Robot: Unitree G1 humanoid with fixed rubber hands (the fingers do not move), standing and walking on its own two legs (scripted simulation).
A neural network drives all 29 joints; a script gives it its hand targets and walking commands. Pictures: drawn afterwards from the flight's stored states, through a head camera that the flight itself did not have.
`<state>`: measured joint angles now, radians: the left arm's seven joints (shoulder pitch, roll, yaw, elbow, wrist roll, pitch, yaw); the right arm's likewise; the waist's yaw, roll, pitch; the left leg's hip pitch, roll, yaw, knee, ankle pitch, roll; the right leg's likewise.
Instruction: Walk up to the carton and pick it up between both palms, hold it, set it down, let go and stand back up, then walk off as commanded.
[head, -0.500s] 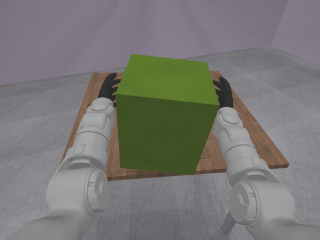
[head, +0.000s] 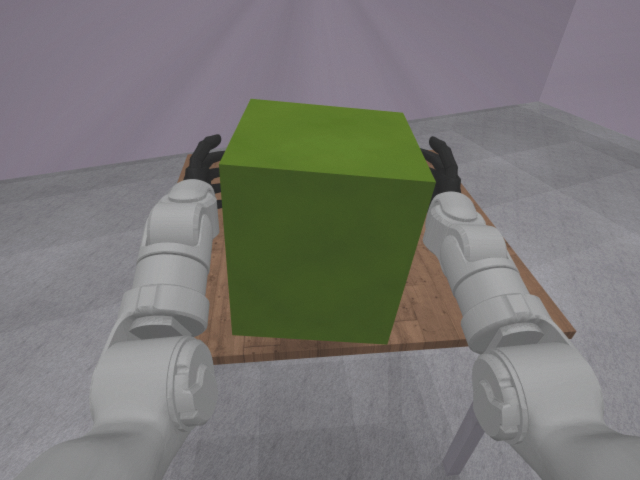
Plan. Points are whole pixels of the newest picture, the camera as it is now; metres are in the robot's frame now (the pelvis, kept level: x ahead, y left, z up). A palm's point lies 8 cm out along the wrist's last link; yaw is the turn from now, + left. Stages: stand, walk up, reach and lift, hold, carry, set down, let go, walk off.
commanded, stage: reach and lift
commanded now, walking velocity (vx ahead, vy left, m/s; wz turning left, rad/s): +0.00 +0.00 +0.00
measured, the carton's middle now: (319, 221) +0.42 +0.01 +0.17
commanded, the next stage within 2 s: hold in 0.88 s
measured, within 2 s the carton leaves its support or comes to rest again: neither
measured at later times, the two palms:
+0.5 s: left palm (195, 184) +0.40 +0.16 +0.24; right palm (446, 182) +0.40 -0.14 +0.25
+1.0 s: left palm (194, 172) +0.40 +0.16 +0.26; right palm (452, 165) +0.40 -0.14 +0.27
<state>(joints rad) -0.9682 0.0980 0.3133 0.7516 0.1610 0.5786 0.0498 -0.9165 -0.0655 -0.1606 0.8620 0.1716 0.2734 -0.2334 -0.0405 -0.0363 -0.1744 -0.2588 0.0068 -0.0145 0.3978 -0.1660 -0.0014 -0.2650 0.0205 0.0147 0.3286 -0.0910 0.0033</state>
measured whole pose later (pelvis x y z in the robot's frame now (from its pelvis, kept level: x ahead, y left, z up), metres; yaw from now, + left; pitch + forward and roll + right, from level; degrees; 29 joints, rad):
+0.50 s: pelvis +0.00 +0.00 +0.00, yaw +0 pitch +1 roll -1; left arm -0.97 0.09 0.29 0.62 0.16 0.75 0.07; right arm -0.96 -0.11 -0.12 0.79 0.25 0.42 -0.24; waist -0.04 -0.04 -0.18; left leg -0.26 0.01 -0.01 0.40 -0.16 0.00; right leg -0.26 0.02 0.01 0.33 -0.09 0.00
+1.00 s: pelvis +0.00 +0.00 +0.00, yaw +0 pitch +1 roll -1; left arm -1.00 0.09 0.29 0.60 0.16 0.78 0.07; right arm -1.01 -0.14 -0.12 0.78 0.25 0.48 -0.24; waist -0.04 -0.04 -0.19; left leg -0.26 0.01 -0.01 0.40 -0.16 0.00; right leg -0.26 0.02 0.01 0.33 -0.09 0.00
